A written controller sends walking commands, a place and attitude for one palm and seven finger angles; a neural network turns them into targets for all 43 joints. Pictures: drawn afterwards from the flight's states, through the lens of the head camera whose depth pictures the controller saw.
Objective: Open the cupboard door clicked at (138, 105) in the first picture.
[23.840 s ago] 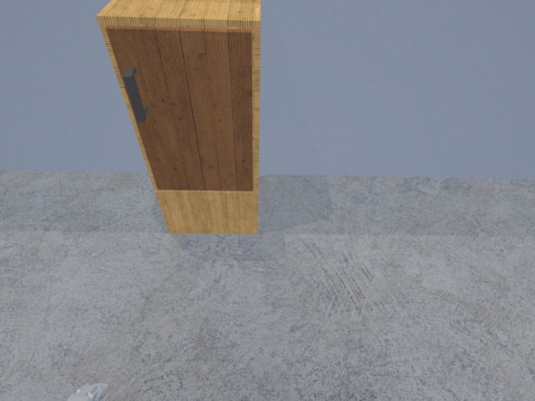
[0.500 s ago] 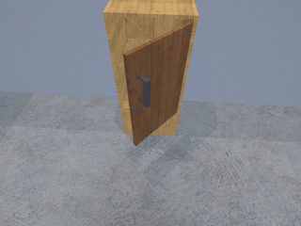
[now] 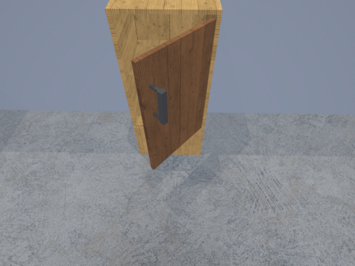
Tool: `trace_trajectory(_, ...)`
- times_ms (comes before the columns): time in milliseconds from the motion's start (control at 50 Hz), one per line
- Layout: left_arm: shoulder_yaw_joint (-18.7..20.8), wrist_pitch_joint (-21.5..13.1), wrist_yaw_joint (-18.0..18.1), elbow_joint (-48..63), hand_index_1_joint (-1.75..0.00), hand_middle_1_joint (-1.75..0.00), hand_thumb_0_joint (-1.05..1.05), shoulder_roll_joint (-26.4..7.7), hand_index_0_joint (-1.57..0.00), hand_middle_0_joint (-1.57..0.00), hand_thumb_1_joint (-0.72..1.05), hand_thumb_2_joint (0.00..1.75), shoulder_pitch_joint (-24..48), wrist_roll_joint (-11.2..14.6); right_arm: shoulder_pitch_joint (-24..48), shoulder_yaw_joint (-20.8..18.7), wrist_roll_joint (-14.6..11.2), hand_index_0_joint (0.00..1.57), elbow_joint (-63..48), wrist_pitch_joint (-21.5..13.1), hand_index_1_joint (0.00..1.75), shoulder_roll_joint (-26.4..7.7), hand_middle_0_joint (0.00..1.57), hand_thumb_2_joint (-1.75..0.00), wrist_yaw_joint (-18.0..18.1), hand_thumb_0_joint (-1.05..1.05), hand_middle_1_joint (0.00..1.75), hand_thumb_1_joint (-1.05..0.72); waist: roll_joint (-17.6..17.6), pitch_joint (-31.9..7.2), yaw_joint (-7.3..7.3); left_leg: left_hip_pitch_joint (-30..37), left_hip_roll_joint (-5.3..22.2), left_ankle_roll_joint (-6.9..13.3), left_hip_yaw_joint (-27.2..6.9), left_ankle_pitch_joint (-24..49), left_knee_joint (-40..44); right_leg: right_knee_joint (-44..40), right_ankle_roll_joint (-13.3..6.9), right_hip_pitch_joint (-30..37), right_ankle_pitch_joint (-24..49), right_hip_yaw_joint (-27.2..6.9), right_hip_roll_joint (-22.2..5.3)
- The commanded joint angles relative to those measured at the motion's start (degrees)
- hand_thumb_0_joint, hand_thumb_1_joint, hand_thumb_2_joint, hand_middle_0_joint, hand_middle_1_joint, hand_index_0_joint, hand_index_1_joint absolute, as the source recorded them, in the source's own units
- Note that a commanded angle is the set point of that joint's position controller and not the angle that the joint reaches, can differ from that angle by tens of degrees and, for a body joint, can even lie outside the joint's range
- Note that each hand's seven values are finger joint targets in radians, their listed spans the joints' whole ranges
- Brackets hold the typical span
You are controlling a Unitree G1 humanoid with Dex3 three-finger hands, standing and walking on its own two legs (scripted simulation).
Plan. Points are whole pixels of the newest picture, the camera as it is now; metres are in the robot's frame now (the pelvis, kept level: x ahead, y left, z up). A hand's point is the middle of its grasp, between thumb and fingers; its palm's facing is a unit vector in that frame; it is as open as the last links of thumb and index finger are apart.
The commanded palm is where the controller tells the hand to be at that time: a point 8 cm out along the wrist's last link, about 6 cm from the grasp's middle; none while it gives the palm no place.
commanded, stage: walk to a spot facing it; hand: left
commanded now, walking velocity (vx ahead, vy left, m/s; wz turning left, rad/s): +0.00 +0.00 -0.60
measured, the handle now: (158, 104) +0.60 +0.11 -0.03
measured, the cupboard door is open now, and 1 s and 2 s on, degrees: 48 48 48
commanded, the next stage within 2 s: none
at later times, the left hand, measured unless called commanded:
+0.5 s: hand out of the picture +0.08 +0.16 -0.15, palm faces -0.16 -0.94 -0.29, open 7.4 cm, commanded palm none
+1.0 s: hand (130, 236) +0.22 +0.15 -0.17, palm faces -0.47 -0.85 -0.24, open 7.4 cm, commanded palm none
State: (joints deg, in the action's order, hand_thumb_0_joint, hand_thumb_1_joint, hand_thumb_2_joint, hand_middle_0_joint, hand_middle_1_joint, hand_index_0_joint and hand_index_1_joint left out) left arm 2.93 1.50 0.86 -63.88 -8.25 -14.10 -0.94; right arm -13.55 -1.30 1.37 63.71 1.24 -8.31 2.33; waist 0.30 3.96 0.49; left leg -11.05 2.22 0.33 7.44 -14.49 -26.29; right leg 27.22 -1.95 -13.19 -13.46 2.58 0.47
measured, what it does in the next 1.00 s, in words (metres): steps on the spot, turning right: left foot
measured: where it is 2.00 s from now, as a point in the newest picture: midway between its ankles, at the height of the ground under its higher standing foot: outside the picture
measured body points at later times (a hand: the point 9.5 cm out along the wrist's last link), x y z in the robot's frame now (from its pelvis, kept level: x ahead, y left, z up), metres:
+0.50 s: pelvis +0.00 -0.04 +0.01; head +0.05 -0.07 +0.45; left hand +0.09 +0.20 -0.13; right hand +0.06 -0.31 -0.15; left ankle +0.01 +0.14 -0.66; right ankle +0.00 -0.10 -0.74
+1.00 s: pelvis +0.02 +0.00 +0.00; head +0.09 -0.01 +0.45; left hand +0.24 +0.19 -0.15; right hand -0.05 -0.25 -0.13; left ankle +0.08 +0.12 -0.74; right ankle -0.04 -0.13 -0.68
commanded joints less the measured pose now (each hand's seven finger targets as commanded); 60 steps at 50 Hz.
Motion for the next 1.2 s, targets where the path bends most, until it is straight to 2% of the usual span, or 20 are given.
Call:
trace_trajectory(0,2.4,0.3,-0.2,5.4,-0.30,-0.30,0.00,-8.5,-0.20,-0.20,0.90,0.90,-0.2,-0.4,-3.3,-2.7,0.1,0.20,-3.7,-0.2,0.30,-8.3,0.20,-0.90,0.8,0.00,0.30,-0.90,0.8,-0.3,-1.13,0.0,8.1,2.0,-5.6,-1.1,3.8,-1.3,-1.5,-6.6,5.5,-8.2,-5.2)
trace_trajectory(180,3.3,0.9,-1.7,9.7,-0.30,-0.30,0.00,-6.9,-0.20,-0.20,0.90,0.90,-0.6,-0.5,1.7,-4.4,0.8,0.20,-8.9,-1.0,0.30,-12.9,0.20,-0.90,0.7,0.00,0.30,-0.90,8.3,-3.0,1.51,-0.8,18.9,6.9,-6.2,13.9,2.4,13.2,0.4,-5.0,-9.2,-2.3,-2.2)
trace_trajectory(200,3.6,0.6,-1.7,9.1,-0.30,-0.30,0.00,-8.1,-0.20,-0.20,0.90,0.90,-3.5,-0.7,3.7,-4.3,0.5,0.20,-9.8,-0.8,0.30,-12.7,0.20,-0.90,0.7,0.00,0.30,-0.90,2.7,-2.6,3.45,-4.3,15.1,4.0,-2.7,11.4,-4.9,4.7,-0.1,-0.5,1.3,-4.7,-2.7)
trace_trajectory(240,5.2,-0.3,-0.1,8.4,-0.30,-0.30,0.00,-17.1,-0.20,-0.20,0.90,0.90,-7.6,-1.0,5.9,-3.5,-0.5,0.20,-13.5,0.1,0.30,-7.7,0.20,-0.90,0.2,0.00,0.30,-0.90,-23.5,-2.9,5.21,-19.6,-1.1,-2.5,0.6,-21.7,-31.6,-11.0,-6.5,5.8,27.2,-32.2,-19.9)
trace_trajectory(280,4.9,0.0,0.7,9.7,-0.30,-0.30,0.00,-14.4,-0.20,-0.20,0.90,0.90,-4.0,-0.3,7.0,-4.0,-0.4,0.20,-12.5,0.9,0.30,-9.8,0.20,-0.90,0.0,0.00,0.30,-0.90,-14.3,-1.4,3.12,-22.7,1.4,-1.8,-8.4,-16.2,-40.2,-11.1,-8.5,3.6,14.6,-30.3,-16.3)
trace_trajectory(360,4.5,-0.9,0.9,11.9,-0.30,-0.30,0.00,-13.4,-0.20,-0.20,0.90,0.90,-1.8,-0.1,7.1,-3.6,-0.5,0.20,-12.7,0.7,0.30,-8.3,0.20,-0.90,-0.5,0.00,0.30,-0.90,-2.4,-7.6,1.33,-21.6,1.2,-3.4,-8.9,-8.2,-38.0,-7.1,-7.6,10.1,21.4,-25.2,-12.2)
trace_trajectory(600,4.9,-0.2,0.4,13.8,-0.30,-0.30,0.00,-15.1,-0.20,-0.20,0.90,0.90,-4.3,-0.8,13.1,-3.3,-1.2,0.20,-17.2,0.2,0.30,-8.9,0.20,-0.90,-0.1,0.00,0.30,-0.90,-8.0,-6.1,2.87,-17.4,-1.8,-3.4,-10.1,-10.0,-23.7,-7.2,-9.3,7.7,20.1,-32.2,-9.8)
trace_trajectory(700,4.7,0.1,0.2,15.3,-0.30,-0.30,0.00,-15.5,-0.20,-0.20,0.90,0.90,0.1,-0.4,6.1,-3.2,-1.7,0.20,-15.9,-0.9,0.30,-9.3,0.20,-0.90,0.3,0.00,0.30,-0.90,-6.3,-8.9,-0.78,-1.3,-2.9,-2.3,-10.4,-2.4,-3.7,-3.2,-5.3,-0.8,17.6,-32.0,-6.5)
trace_trajectory(720,4.3,0.1,0.1,15.9,-0.30,-0.30,0.00,-14.1,-0.20,-0.20,0.90,0.90,1.2,-0.1,3.1,-3.5,-1.6,0.20,-15.1,-1.4,0.30,-11.1,0.20,-0.90,0.6,0.00,0.30,-0.90,-4.0,-9.6,-2.34,8.2,0.6,-1.3,-12.7,0.5,3.4,-0.3,-2.6,-8.6,10.2,-28.8,-3.3)
trace_trajectory(760,3.5,-0.2,-1.0,17.9,-0.30,-0.30,0.00,-11.0,-0.20,-0.20,0.90,0.90,1.6,0.4,0.5,-4.8,-0.2,0.20,-16.3,-1.9,0.30,-19.0,0.20,-0.90,1.2,0.00,0.30,-0.90,16.7,-7.9,-2.71,12.4,24.7,9.0,-36.8,3.1,13.0,22.2,3.3,-23.3,-21.8,-9.7,5.8)
trace_trajectory(800,4.1,-0.6,-2.0,19.3,-0.30,-0.30,0.00,-11.6,-0.20,-0.20,0.90,0.90,1.3,-0.6,4.7,-4.0,0.7,0.20,-18.7,-1.5,0.30,-17.6,0.20,-0.90,1.7,0.00,0.30,-0.90,5.5,-4.6,0.16,0.6,24.6,12.7,-28.9,14.2,10.0,35.3,5.2,-19.8,-18.7,-6.5,0.3)
trace_trajectory(840,4.1,0.4,-2.4,16.4,-0.30,-0.30,0.00,-11.3,-0.20,-0.20,0.90,0.90,1.7,-0.9,4.4,-2.7,0.8,0.20,-17.5,-2.0,0.30,-14.0,0.20,-0.90,1.1,0.00,0.30,-0.90,13.6,-4.6,0.77,0.6,16.5,8.7,-19.2,23.6,7.0,39.4,5.2,-20.3,-14.0,-6.2,0.7)
trace_trajectory(900,3.1,0.9,-3.1,17.7,-0.30,-0.30,0.00,-9.6,-0.20,-0.20,0.90,0.90,3.6,-0.2,2.2,-2.8,0.9,0.20,-16.9,-1.9,0.30,-14.0,0.20,-0.90,1.1,0.00,0.30,-0.90,12.1,-6.2,0.00,4.8,13.1,6.6,-10.3,31.8,3.3,30.9,5.3,-18.0,-12.6,-2.1,-0.4)
trace_trajectory(980,2.4,0.7,-3.6,18.3,-0.30,-0.30,0.00,-9.3,-0.20,-0.20,0.90,0.90,6.2,0.0,-1.4,-3.7,0.8,0.20,-15.8,-1.4,0.30,-16.1,0.20,-0.90,0.4,0.00,0.30,-0.90,12.0,-6.0,-1.89,3.2,14.4,5.8,-8.3,28.8,1.4,17.8,4.0,-9.4,-11.3,2.2,0.4)
trace_trajectory(1040,2.8,0.3,-3.4,16.9,-0.30,-0.30,0.00,-11.2,-0.20,-0.20,0.90,0.90,1.4,0.0,-0.2,-4.0,0.2,0.20,-16.2,-1.1,0.30,-17.1,0.20,-0.90,-0.2,0.00,0.30,-0.90,8.4,-6.6,1.06,-2.5,13.2,2.3,-5.4,20.5,-5.6,3.6,2.3,2.9,0.4,2.6,0.8)
trace_trajectory(1060,3.5,-0.2,-2.9,15.8,-0.30,-0.30,0.00,-14.7,-0.20,-0.20,0.90,0.90,-2.3,-0.3,0.1,-4.0,-0.4,0.20,-16.8,-1.1,0.30,-15.2,0.20,-0.90,-0.5,0.00,0.30,-0.90,0.6,-8.5,2.78,-9.6,10.1,-0.9,-2.2,10.5,-13.9,-2.1,-0.1,12.1,11.1,-5.2,-5.1)
trace_trajectory(1080,5.0,-0.7,-1.7,15.1,-0.30,-0.30,0.00,-21.9,-0.20,-0.20,0.90,0.90,-5.2,-1.0,1.6,-2.8,-0.9,0.20,-19.3,-1.1,0.30,-9.8,0.20,-0.90,-0.8,0.00,0.30,-0.90,-19.9,-8.9,4.26,-23.1,0.8,-4.5,3.2,-18.7,-28.2,-7.0,-6.9,17.5,27.5,-28.3,-21.0)
trace_trajectory(1100,5.4,-0.5,-0.8,14.5,-0.30,-0.30,0.00,-23.6,-0.20,-0.20,0.90,0.90,-8.1,-0.2,3.9,-2.5,-0.9,0.20,-19.7,-0.6,0.30,-11.8,0.20,-0.90,-0.3,0.00,0.30,-0.90,-19.4,-10.6,7.20,-24.0,1.7,-3.5,-5.6,-25.1,-37.4,-7.1,-12.4,15.8,29.8,-31.0,-24.1)
trace_trajectory(1120,4.9,-0.1,-0.8,15.2,-0.30,-0.30,0.00,-22.9,-0.20,-0.20,0.90,0.90,-5.1,-0.2,3.5,-2.6,-1.3,0.20,-19.8,-0.6,0.30,-11.9,0.20,-0.90,-0.5,0.00,0.30,-0.90,-16.3,-7.1,4.96,-24.8,3.3,-3.1,-7.7,-22.0,-40.1,-8.1,-13.6,10.5,17.0,-28.7,-22.9)
trace_trajectory(1180,4.1,0.2,0.1,17.6,-0.30,-0.30,0.00,-18.1,-0.20,-0.20,0.90,0.90,3.7,-0.7,3.2,-2.7,-1.0,0.20,-17.5,-0.7,0.30,-11.1,0.20,-0.90,-0.8,0.00,0.30,-0.90,-12.3,-7.1,1.11,-18.9,2.9,-4.0,-6.8,-15.6,-33.3,-4.5,-10.3,4.7,20.2,-21.5,-14.8)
